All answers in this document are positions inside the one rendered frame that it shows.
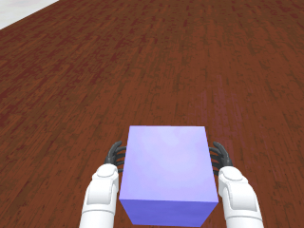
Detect carton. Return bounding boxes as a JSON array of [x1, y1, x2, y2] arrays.
[[119, 125, 219, 227]]

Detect right robot hand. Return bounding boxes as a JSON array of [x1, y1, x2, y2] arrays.
[[208, 142, 234, 176]]

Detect right robot forearm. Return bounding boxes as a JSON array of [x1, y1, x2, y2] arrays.
[[218, 166, 264, 228]]

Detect left robot hand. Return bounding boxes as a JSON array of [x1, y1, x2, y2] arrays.
[[104, 141, 127, 174]]

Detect left robot forearm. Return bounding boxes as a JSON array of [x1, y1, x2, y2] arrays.
[[79, 163, 119, 228]]

